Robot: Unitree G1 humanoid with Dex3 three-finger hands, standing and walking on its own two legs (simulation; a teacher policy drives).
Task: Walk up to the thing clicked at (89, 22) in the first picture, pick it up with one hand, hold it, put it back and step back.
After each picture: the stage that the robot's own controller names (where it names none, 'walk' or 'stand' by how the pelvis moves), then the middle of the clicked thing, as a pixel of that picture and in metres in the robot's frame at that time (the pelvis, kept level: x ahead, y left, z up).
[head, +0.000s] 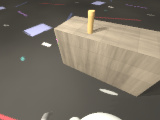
stand; (90, 22) +1.03 +0.08 +0.10
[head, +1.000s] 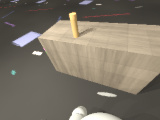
walk; (74, 26) +0.90 +0.26 +0.11
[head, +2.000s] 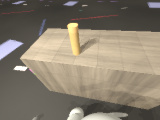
stand; (75, 40) +0.57 +0.19 +0.14
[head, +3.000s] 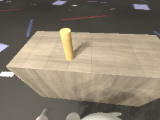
walk; (68, 46) +0.52 +0.21 +0.11
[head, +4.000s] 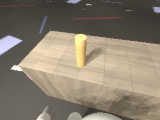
stand; (81, 52) +0.46 +0.11 +0.10
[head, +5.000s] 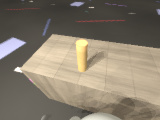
stand; (82, 57) +0.43 +0.11 +0.10
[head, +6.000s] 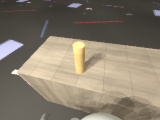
stand; (79, 59) +0.42 +0.12 +0.09
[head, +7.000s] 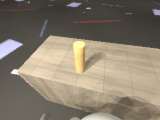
stand; (79, 59) +0.42 +0.12 +0.09
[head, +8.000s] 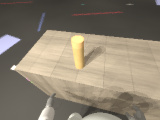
rise first; (78, 54) +0.43 +0.13 +0.10
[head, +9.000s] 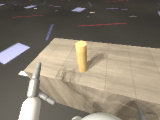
rise first; (82, 58) +0.44 +0.13 +0.10
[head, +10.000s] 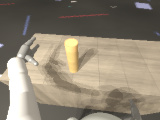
go down; (72, 58) +0.42 +0.12 +0.11
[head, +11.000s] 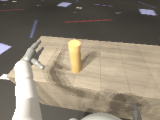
go down; (75, 58) +0.42 +0.13 +0.11
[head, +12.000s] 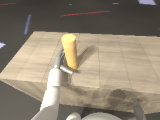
close; (71, 55) +0.42 +0.14 +0.13
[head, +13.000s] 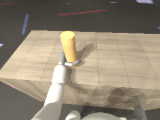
lift; (70, 52) +0.43 +0.13 +0.14
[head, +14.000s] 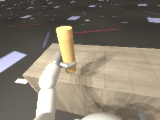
lift; (67, 52) +0.34 +0.16 +0.26
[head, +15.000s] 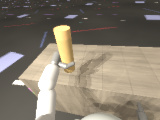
hold; (66, 52) +0.34 +0.16 +0.26
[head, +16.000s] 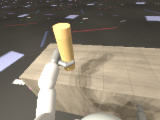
hold; (66, 50) +0.33 +0.16 +0.27
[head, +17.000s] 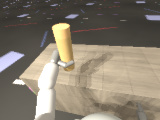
hold; (65, 50) +0.33 +0.16 +0.27
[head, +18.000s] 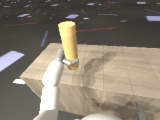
crouch; (70, 49) +0.35 +0.14 +0.27
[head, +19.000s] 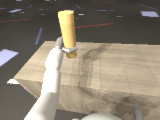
crouch; (69, 37) +0.43 +0.15 +0.28
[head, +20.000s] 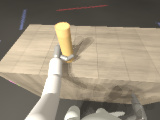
lower; (66, 45) +0.46 +0.15 +0.16
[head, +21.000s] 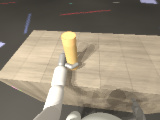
lower; (71, 54) +0.41 +0.14 +0.14
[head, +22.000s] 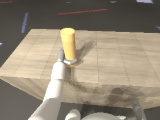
lower; (69, 50) +0.44 +0.14 +0.14
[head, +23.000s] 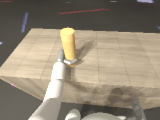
lower; (69, 50) +0.44 +0.14 +0.14
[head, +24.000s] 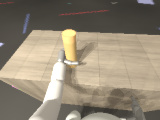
open; (70, 51) +0.44 +0.14 +0.14
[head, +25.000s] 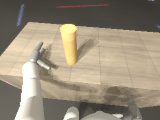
sink last; (70, 48) +0.44 +0.13 +0.15
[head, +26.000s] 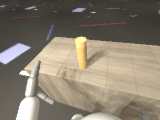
sink last; (82, 54) +0.46 +0.13 +0.12
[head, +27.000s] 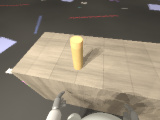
stand; (77, 55) +0.43 +0.14 +0.11
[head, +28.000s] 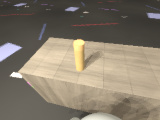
stand; (79, 57) +0.45 +0.12 +0.10
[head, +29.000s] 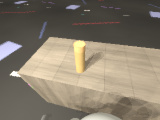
stand; (80, 58) +0.43 +0.12 +0.10
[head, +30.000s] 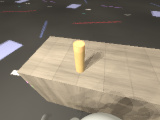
stand; (79, 58) +0.43 +0.12 +0.09
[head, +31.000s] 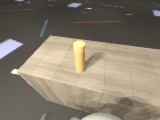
stand; (79, 58) +0.43 +0.12 +0.10
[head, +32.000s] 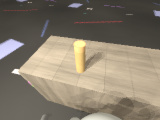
stand; (80, 58) +0.43 +0.12 +0.10
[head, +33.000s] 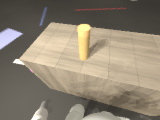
walk; (83, 44) +0.49 +0.09 +0.12
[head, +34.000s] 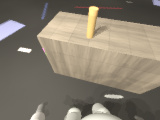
walk; (91, 24) +0.77 +0.08 +0.11
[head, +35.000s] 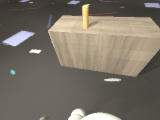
stand; (85, 17) +1.10 +0.18 +0.11
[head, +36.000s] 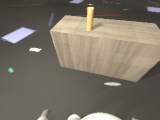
stand; (89, 19) +1.06 +0.10 +0.10
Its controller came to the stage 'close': yes
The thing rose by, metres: 0.20
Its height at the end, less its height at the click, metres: +0.00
